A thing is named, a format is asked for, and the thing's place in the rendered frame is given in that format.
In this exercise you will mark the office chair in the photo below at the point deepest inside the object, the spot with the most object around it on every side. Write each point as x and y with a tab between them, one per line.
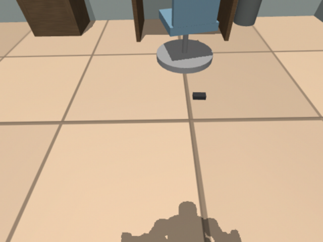
186	17

